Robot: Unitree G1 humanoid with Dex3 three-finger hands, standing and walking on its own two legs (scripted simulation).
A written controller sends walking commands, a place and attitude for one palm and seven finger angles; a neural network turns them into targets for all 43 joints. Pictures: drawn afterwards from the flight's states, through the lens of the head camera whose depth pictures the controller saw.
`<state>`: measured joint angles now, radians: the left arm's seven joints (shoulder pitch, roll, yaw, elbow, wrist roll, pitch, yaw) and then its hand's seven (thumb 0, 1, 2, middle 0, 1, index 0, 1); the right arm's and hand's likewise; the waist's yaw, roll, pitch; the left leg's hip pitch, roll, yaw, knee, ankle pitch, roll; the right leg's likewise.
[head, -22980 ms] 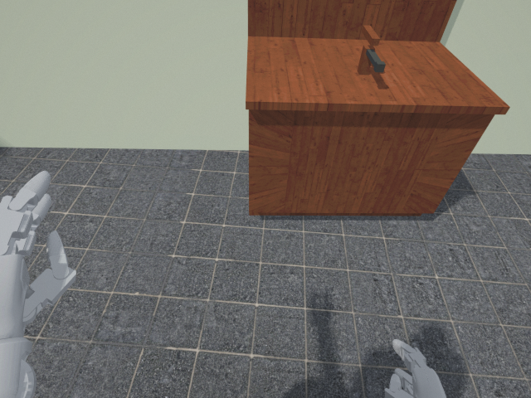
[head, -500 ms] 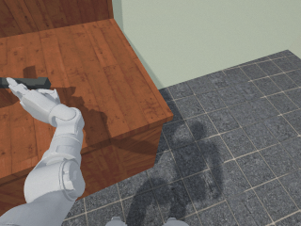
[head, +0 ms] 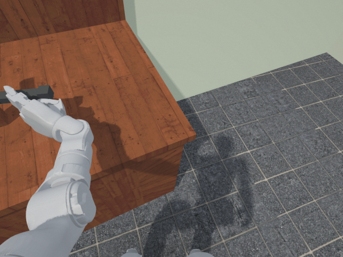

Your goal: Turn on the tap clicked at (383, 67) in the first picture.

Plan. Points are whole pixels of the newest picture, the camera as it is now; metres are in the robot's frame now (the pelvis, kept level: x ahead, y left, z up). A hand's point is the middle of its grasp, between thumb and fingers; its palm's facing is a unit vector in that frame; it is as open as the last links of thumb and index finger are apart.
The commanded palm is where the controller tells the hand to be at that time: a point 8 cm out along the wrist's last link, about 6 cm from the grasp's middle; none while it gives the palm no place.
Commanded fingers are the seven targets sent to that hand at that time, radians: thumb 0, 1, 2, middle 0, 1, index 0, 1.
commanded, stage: lift the hand up off the lever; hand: left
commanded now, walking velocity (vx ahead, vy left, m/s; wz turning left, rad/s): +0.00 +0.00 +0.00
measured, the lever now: (45, 93) +0.50 +0.28 +0.07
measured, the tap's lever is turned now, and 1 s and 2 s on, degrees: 75 75 75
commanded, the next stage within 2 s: none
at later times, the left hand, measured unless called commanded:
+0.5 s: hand (53, 103) +0.46 +0.24 +0.09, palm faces +0.86 -0.50 -0.10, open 7.8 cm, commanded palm +0.40 +0.25 +0.09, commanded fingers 0.00 0.90 0.90 -0.15 -0.15 -0.15 -0.15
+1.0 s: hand (46, 99) +0.45 +0.25 +0.11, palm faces +0.85 -0.52 -0.09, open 7.8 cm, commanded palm +0.39 +0.25 +0.11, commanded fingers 0.00 0.90 0.90 -0.15 -0.15 -0.15 -0.15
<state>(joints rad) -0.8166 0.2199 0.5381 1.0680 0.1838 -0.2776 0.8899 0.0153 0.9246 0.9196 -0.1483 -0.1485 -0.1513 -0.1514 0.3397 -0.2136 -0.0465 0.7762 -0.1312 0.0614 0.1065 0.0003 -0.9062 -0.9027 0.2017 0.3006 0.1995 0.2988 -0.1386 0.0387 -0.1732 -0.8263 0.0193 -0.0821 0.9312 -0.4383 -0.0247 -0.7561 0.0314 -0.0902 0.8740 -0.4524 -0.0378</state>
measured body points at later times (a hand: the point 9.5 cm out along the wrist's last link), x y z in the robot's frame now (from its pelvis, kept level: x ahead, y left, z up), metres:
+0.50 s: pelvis +0.01 +0.00 +0.01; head +0.07 +0.00 +0.46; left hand +0.41 +0.27 +0.10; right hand +0.05 -0.26 -0.12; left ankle +0.00 +0.13 -0.69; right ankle -0.03 -0.10 -0.69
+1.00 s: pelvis +0.00 +0.00 +0.02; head +0.05 +0.01 +0.46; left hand +0.40 +0.27 +0.11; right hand +0.05 -0.25 -0.12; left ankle +0.00 +0.13 -0.69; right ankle -0.03 -0.10 -0.69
